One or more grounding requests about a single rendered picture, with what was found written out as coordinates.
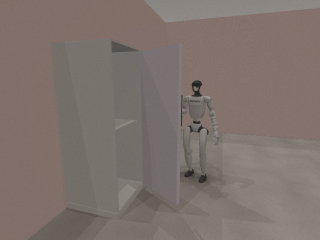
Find robot left hand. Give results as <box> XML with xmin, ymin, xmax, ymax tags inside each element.
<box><xmin>211</xmin><ymin>131</ymin><xmax>220</xmax><ymax>145</ymax></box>

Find left robot thigh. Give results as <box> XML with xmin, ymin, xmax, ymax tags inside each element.
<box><xmin>199</xmin><ymin>127</ymin><xmax>209</xmax><ymax>158</ymax></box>

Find fridge door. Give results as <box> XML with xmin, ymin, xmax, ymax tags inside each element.
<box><xmin>140</xmin><ymin>43</ymin><xmax>183</xmax><ymax>205</ymax></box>

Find robot right upper arm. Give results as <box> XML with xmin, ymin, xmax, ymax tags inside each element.
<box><xmin>182</xmin><ymin>95</ymin><xmax>190</xmax><ymax>114</ymax></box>

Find robot left upper arm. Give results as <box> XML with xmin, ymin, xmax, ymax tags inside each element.
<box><xmin>203</xmin><ymin>96</ymin><xmax>214</xmax><ymax>117</ymax></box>

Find left robot forearm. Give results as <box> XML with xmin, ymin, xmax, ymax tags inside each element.
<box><xmin>211</xmin><ymin>111</ymin><xmax>218</xmax><ymax>131</ymax></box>

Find humanoid robot torso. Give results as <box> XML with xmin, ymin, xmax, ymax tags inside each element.
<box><xmin>188</xmin><ymin>94</ymin><xmax>206</xmax><ymax>133</ymax></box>

